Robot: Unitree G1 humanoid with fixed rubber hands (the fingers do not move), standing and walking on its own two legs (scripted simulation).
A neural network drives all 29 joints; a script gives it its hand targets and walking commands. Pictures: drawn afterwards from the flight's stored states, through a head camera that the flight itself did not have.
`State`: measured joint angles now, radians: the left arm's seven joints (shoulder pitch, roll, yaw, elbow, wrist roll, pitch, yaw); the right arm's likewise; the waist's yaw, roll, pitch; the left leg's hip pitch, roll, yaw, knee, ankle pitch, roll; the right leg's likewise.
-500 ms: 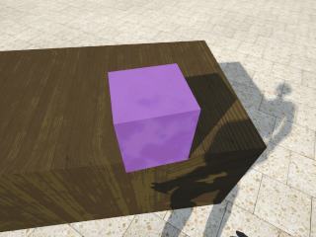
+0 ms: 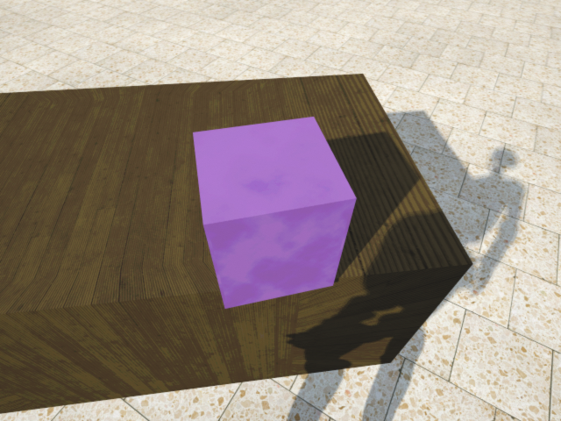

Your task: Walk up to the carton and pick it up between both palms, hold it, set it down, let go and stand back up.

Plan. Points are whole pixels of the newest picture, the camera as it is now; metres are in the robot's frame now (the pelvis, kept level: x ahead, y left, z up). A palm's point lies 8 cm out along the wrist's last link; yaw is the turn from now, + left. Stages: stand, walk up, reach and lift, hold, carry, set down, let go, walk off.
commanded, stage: stand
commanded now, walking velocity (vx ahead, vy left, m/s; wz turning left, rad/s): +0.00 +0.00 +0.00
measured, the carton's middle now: (268, 214) +0.45 +0.02 +0.00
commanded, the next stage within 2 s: walk up in 0.74 s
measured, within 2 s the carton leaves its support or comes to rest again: neither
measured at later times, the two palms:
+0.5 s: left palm out of the picture -0.02 +0.21 -0.14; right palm out of the picture -0.02 -0.21 -0.14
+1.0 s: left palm out of the picture -0.04 +0.21 -0.15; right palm out of the picture -0.04 -0.21 -0.14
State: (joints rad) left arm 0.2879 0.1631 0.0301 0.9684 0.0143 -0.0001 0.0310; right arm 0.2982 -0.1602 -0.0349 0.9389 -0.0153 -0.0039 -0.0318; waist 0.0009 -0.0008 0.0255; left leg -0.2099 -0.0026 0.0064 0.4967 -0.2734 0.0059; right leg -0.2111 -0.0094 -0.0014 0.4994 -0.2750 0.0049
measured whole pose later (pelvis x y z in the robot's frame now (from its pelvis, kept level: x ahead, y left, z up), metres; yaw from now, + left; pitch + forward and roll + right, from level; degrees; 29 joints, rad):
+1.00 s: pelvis -0.01 +0.00 +0.00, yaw +1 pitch -1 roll +0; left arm 0.32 0.13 0.03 1.15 0.04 0.03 0.04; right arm 0.32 -0.10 -0.02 1.12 -0.04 0.00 -0.05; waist -0.04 -0.01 0.03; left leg -0.21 0.00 -0.01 0.46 -0.24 0.01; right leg -0.25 -0.01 -0.03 0.61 -0.36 0.03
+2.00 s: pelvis +0.01 -0.03 +0.00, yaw +5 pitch -1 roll -1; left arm 0.28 0.14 0.03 1.10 0.01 -0.01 0.06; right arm 0.32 -0.11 -0.01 1.13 -0.01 0.00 -0.04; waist -0.01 0.01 0.07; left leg -0.20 0.03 -0.04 0.53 -0.30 -0.03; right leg -0.20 -0.02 -0.08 0.50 -0.27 0.00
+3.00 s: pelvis +0.04 -0.14 +0.00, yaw +11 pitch +0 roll +0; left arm 0.35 0.11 -0.02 1.07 0.01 -0.03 0.04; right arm 0.27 -0.13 -0.02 1.12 0.00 0.03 -0.04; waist 0.01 -0.02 0.04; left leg -0.13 -0.02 0.03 0.42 -0.27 0.03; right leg -0.16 0.03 -0.09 0.44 -0.28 -0.06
